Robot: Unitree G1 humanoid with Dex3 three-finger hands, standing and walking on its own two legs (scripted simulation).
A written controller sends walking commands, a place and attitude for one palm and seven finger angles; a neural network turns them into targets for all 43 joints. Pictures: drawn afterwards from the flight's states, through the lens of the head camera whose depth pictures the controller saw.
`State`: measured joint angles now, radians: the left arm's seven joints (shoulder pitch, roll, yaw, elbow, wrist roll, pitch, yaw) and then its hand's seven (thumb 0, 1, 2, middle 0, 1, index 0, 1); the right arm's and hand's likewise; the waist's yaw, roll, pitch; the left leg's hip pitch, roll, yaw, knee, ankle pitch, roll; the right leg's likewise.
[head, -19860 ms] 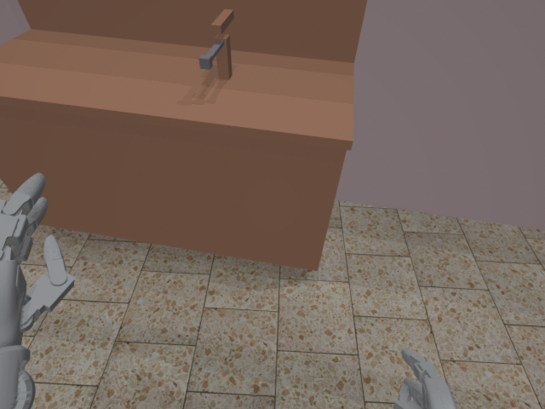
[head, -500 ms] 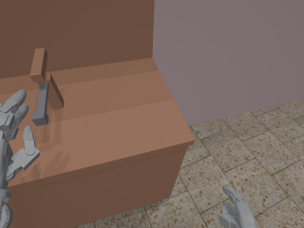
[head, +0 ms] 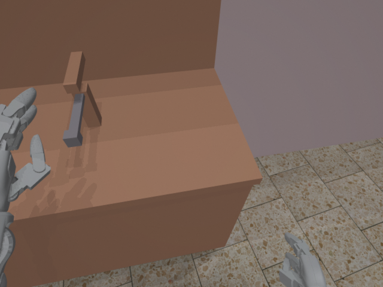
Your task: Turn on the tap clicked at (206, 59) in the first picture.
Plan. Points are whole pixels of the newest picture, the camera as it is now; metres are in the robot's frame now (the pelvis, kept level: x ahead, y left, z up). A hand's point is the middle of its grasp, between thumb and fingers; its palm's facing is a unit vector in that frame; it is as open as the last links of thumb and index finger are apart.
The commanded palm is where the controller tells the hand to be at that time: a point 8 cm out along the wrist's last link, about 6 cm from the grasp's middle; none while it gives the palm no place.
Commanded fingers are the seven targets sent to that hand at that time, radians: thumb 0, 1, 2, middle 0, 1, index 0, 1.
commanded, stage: come to a stop and stand still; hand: left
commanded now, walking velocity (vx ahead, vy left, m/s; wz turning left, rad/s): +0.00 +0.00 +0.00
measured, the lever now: (73, 138) +0.36 +0.30 +0.09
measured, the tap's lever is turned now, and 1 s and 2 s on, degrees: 0 0 0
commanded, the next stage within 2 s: look again from close up in 0.66 s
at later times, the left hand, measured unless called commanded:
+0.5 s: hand (8, 175) +0.23 +0.31 +0.16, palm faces +0.36 -0.84 -0.41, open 7.4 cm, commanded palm +0.15 +0.34 +0.18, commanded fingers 0.00 0.90 0.90 -0.20 -0.30 -0.20 -0.30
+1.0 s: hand (14, 188) +0.21 +0.30 +0.16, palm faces +0.34 -0.87 -0.37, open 7.4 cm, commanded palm +0.15 +0.33 +0.18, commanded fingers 0.00 0.90 0.90 -0.20 -0.30 -0.20 -0.30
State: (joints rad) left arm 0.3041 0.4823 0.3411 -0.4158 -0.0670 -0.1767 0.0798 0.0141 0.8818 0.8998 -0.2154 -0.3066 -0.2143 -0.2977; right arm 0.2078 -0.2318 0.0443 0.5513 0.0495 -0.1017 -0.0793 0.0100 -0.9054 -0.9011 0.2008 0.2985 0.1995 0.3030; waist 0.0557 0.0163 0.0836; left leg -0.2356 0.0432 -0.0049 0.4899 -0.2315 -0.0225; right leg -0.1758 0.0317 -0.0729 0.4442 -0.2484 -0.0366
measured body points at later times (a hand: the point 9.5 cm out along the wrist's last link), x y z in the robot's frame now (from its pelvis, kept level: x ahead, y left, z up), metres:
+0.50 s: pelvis +0.00 +0.06 -0.01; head +0.06 +0.09 +0.44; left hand +0.20 +0.36 +0.18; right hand +0.17 -0.16 -0.09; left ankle +0.02 +0.13 -0.74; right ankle +0.00 -0.09 -0.74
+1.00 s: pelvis -0.01 +0.05 +0.00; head +0.02 +0.08 +0.45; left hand +0.18 +0.34 +0.18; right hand +0.18 -0.17 -0.06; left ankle +0.02 +0.13 -0.74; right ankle +0.00 -0.09 -0.74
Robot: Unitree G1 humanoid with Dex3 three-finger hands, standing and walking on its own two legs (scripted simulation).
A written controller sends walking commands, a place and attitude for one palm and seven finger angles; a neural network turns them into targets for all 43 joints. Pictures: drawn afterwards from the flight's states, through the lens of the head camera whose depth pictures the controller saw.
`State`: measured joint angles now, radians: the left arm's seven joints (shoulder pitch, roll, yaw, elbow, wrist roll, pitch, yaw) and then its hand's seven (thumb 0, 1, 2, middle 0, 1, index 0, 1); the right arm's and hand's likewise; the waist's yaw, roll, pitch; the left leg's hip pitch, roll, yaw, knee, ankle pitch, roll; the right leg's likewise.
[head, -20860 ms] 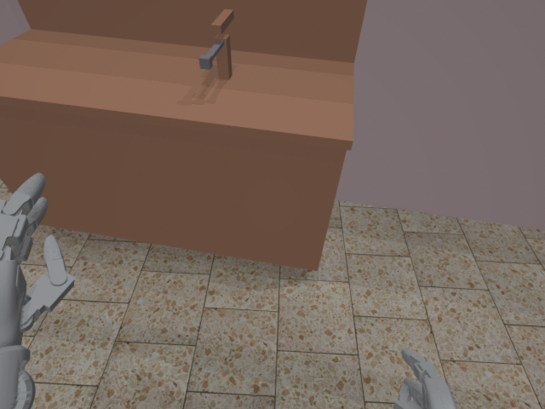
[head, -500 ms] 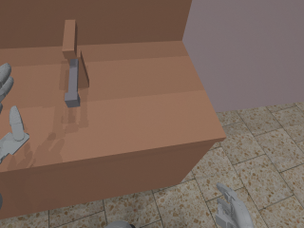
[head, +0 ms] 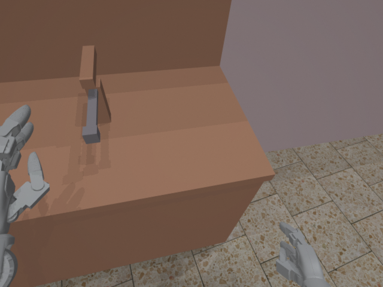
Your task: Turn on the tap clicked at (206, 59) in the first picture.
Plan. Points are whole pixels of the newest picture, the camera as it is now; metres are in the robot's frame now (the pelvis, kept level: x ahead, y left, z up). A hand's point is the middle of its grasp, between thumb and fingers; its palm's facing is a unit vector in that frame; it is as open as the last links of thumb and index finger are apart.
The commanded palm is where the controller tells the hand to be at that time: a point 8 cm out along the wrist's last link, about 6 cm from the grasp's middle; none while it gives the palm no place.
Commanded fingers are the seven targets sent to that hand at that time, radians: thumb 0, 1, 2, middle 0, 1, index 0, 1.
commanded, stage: look again from close up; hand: left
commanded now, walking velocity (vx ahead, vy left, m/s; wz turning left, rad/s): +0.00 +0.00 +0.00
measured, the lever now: (91, 134) +0.38 +0.25 +0.09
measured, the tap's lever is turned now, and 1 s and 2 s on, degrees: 0 0 0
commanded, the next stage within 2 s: turn the palm inward beside the body in 0.04 s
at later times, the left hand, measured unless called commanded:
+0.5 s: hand (58, 209) +0.19 +0.22 +0.14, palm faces +0.35 -0.86 -0.37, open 7.4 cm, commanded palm +0.15 +0.27 +0.17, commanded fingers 0.00 0.90 0.90 -0.20 -0.30 -0.20 -0.30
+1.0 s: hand (65, 203) +0.20 +0.21 +0.15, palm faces +0.42 -0.86 -0.30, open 7.4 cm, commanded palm +0.15 +0.24 +0.16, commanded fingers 0.00 0.90 0.90 -0.20 -0.30 -0.20 -0.30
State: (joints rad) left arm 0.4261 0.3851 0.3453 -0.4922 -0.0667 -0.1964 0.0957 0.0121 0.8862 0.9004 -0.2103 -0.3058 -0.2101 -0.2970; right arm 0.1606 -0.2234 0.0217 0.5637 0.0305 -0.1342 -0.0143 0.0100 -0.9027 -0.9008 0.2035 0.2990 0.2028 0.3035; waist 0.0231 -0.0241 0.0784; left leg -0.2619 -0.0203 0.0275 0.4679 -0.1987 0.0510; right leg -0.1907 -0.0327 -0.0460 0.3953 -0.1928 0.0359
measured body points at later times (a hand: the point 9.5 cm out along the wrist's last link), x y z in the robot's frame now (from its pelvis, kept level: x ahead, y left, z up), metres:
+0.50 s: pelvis -0.01 -0.04 -0.01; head -0.01 -0.04 +0.44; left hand +0.17 +0.26 +0.17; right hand +0.19 -0.26 -0.08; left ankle +0.03 +0.08 -0.74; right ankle +0.01 -0.14 -0.74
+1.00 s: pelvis +0.03 -0.07 -0.02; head +0.02 -0.09 +0.43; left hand +0.17 +0.25 +0.17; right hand +0.23 -0.30 -0.10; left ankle +0.03 +0.08 -0.74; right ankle +0.01 -0.14 -0.74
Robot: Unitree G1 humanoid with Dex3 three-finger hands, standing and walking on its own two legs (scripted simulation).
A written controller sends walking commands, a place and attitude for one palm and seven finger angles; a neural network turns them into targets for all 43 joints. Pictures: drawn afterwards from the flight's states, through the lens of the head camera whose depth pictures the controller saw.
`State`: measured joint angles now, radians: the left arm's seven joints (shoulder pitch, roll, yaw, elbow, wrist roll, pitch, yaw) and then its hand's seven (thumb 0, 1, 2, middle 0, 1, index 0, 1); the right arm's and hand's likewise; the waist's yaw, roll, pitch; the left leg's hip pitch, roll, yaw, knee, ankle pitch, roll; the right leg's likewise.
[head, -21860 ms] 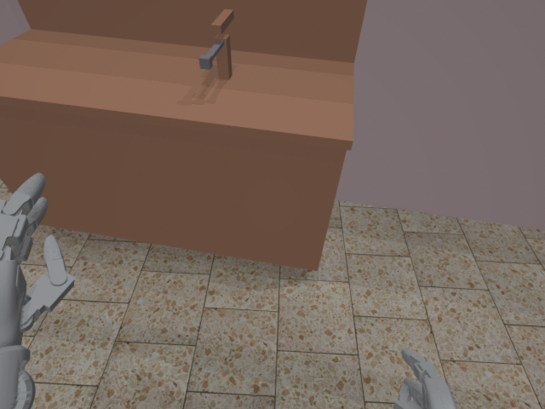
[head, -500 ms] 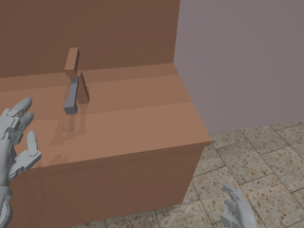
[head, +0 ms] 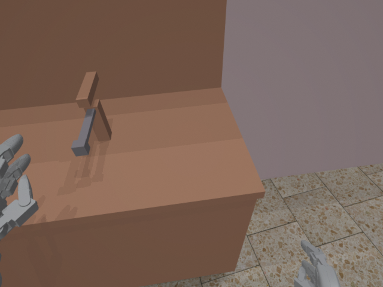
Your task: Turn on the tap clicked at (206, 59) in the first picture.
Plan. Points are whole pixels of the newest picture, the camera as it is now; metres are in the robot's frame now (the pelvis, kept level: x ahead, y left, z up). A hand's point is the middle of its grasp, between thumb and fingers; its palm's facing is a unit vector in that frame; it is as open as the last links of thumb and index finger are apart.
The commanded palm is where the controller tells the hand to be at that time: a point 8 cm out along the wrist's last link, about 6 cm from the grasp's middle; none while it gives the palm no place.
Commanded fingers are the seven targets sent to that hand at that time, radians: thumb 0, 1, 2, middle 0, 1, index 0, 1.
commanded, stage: turn the palm inward beside the body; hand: left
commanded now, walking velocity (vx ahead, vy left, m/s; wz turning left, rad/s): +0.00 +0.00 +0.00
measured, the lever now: (81, 147) +0.36 +0.31 +0.11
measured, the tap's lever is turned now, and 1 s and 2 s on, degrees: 0 0 0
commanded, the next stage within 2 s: reach beside the lever's end, fingers flat in 1.34 s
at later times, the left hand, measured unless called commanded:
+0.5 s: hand (30, 224) +0.15 +0.26 +0.17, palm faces +0.42 -0.89 -0.20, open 7.4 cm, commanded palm +0.10 +0.30 +0.17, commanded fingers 0.00 0.90 0.90 -0.20 -0.30 -0.20 -0.30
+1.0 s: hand (37, 226) +0.15 +0.25 +0.17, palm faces +0.45 -0.88 -0.13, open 7.4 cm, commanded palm +0.10 +0.29 +0.17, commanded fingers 0.00 0.90 0.90 -0.20 -0.30 -0.20 -0.30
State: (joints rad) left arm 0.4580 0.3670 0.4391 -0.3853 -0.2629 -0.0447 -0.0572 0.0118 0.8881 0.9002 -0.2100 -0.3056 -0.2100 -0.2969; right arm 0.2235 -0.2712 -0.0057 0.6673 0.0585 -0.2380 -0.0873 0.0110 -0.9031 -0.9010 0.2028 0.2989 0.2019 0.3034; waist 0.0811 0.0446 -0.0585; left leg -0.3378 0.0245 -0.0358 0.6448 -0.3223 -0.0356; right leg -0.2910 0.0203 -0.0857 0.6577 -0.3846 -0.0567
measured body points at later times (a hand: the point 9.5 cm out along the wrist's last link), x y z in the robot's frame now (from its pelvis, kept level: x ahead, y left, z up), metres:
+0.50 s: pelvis -0.03 +0.02 +0.00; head -0.05 +0.00 +0.45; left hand +0.13 +0.30 +0.18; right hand +0.18 -0.18 -0.06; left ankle +0.01 +0.15 -0.72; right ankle -0.02 -0.07 -0.72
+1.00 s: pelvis -0.02 +0.01 +0.00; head -0.06 -0.01 +0.45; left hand +0.12 +0.29 +0.18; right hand +0.19 -0.19 -0.06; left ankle +0.01 +0.15 -0.72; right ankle -0.02 -0.07 -0.72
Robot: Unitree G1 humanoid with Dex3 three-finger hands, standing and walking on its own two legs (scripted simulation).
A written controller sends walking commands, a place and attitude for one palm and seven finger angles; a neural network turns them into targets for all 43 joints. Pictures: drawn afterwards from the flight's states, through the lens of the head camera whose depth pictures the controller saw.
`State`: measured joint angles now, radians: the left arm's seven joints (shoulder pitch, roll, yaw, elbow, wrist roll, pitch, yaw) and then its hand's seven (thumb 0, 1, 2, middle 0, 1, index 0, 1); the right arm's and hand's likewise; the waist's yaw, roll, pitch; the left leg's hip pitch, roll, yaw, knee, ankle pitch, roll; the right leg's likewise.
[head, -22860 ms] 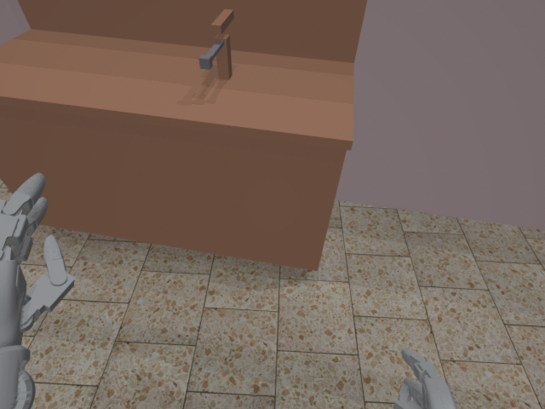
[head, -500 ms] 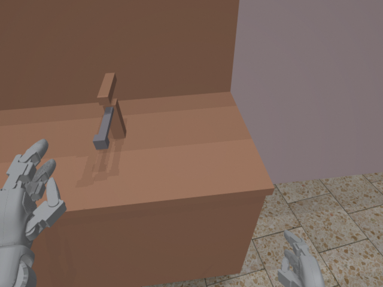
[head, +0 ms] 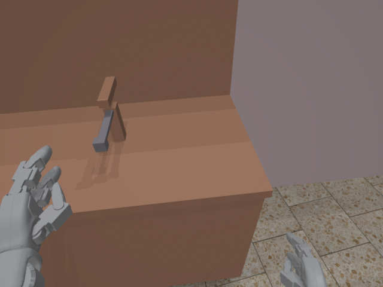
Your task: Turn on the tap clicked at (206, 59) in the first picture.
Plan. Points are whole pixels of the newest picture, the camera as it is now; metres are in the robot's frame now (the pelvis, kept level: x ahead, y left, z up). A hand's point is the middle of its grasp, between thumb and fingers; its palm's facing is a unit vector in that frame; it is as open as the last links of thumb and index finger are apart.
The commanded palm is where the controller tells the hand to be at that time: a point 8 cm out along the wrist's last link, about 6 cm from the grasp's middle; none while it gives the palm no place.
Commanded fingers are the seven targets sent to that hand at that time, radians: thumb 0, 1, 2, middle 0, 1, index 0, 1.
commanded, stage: turn the palm inward beside the body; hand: left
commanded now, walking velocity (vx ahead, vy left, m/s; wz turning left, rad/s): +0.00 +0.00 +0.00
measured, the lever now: (100, 144) +0.39 +0.28 +0.11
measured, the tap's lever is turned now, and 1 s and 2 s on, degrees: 0 0 0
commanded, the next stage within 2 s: reach beside the lever's end, fingers flat in 0.34 s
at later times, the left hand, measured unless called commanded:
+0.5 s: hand (76, 205) +0.19 +0.22 +0.16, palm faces +0.43 -0.89 -0.13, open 7.4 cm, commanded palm +0.14 +0.27 +0.17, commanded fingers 0.00 0.90 0.90 -0.20 -0.30 -0.20 -0.30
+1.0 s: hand (79, 185) +0.23 +0.24 +0.15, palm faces +0.45 -0.88 -0.11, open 7.4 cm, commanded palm +0.19 +0.29 +0.15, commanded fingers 0.00 0.90 0.90 -0.19 -0.28 -0.19 -0.28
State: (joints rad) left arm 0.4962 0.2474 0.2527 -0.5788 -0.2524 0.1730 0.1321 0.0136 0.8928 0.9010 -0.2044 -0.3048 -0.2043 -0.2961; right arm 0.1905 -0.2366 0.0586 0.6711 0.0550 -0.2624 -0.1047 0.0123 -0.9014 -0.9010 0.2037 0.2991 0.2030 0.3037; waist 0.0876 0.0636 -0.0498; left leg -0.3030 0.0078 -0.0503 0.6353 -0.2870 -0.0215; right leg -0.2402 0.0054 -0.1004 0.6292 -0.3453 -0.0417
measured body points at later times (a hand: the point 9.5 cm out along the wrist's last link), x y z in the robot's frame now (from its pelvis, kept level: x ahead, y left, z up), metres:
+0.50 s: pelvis +0.01 -0.01 +0.00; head -0.03 -0.04 +0.45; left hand +0.16 +0.26 +0.17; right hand +0.21 -0.23 -0.07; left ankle +0.04 +0.13 -0.72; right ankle +0.00 -0.09 -0.72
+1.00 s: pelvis +0.01 +0.00 +0.00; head -0.01 -0.02 +0.45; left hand +0.20 +0.29 +0.16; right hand +0.20 -0.22 -0.07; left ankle +0.04 +0.13 -0.72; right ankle +0.00 -0.09 -0.72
